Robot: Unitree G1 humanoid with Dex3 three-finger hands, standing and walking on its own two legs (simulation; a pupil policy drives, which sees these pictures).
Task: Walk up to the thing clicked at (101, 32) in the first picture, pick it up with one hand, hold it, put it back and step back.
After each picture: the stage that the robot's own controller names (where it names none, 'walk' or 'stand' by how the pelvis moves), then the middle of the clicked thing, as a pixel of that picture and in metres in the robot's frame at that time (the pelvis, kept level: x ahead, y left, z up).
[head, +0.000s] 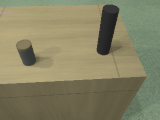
stand; (106, 32) +0.62 -0.11 +0.01
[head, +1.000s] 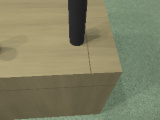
sink last; (77, 19) +0.58 +0.04 +0.05
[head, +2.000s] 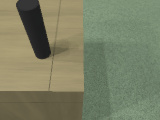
rise first; (36, 32) +0.50 +0.18 +0.06
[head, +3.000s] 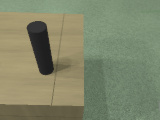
stand; (42, 51) +0.49 +0.17 +0.01
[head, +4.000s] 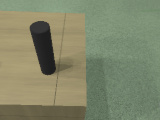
stand; (44, 51) +0.49 +0.16 +0.01
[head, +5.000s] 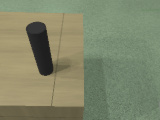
stand; (41, 51) +0.49 +0.17 +0.01
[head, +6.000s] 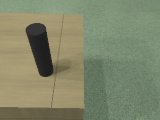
stand; (41, 53) +0.48 +0.17 +0.01
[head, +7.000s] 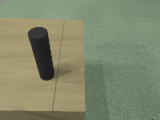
rise first; (43, 56) +0.48 +0.18 +0.01
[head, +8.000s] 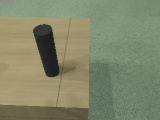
go down; (48, 53) +0.49 +0.17 +0.02
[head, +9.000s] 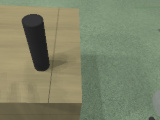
go down; (38, 46) +0.50 +0.16 +0.03
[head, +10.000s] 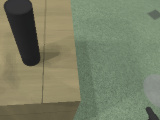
go down; (26, 37) +0.47 +0.16 +0.07
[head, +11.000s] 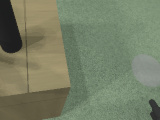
close in; (2, 19) +0.49 +0.18 +0.09
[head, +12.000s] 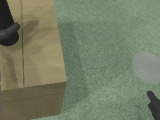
close; out of the picture +0.53 +0.18 +0.11
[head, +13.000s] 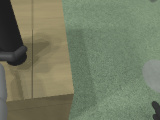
lift; (6, 31) +0.46 +0.18 +0.10
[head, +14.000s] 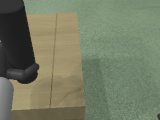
lift; (18, 47) +0.35 +0.17 +0.20
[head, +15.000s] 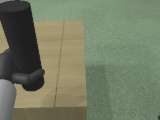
hold; (25, 51) +0.33 +0.16 +0.21
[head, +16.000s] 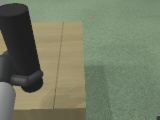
hold; (23, 54) +0.33 +0.16 +0.20
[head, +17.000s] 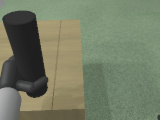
crouch; (29, 60) +0.32 +0.14 +0.18
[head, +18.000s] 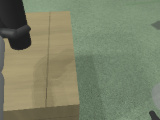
crouch; (11, 8) +0.47 +0.17 +0.23
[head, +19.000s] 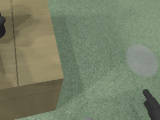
lower; out of the picture +0.54 +0.19 +0.12
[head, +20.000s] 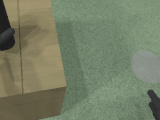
lower; out of the picture +0.52 +0.18 +0.11
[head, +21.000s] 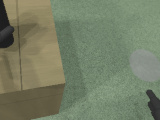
lower; out of the picture +0.53 +0.18 +0.11
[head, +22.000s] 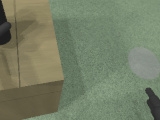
lower; out of the picture +0.54 +0.18 +0.11
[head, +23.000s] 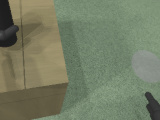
draw back; out of the picture +0.53 +0.17 +0.11
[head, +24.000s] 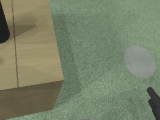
rise; out of the picture +0.51 +0.18 +0.11
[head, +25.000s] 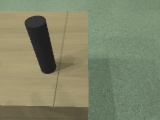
sink last; (43, 48) +0.48 +0.17 +0.06
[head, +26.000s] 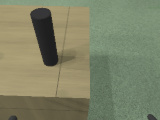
stand; (46, 40) +0.51 +0.17 +0.06
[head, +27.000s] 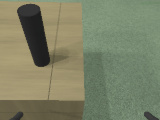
stand; (36, 39) +0.49 +0.18 +0.08
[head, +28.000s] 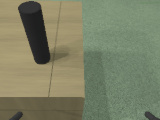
stand; (37, 37) +0.50 +0.18 +0.08
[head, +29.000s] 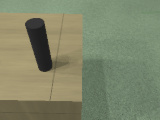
stand; (40, 47) +0.52 +0.18 +0.02
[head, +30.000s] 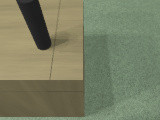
walk; (36, 24) +0.55 +0.20 +0.04
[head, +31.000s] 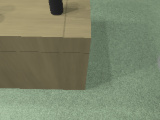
walk; out of the picture +0.77 +0.13 +0.04
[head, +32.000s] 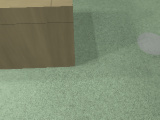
stand; out of the picture +1.06 +0.25 +0.04
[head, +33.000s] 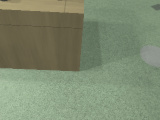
stand; out of the picture +1.11 +0.17 +0.02
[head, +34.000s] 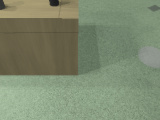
stand; out of the picture +1.11 +0.19 +0.01
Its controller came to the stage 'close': yes
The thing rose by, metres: 0.20
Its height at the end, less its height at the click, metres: +0.00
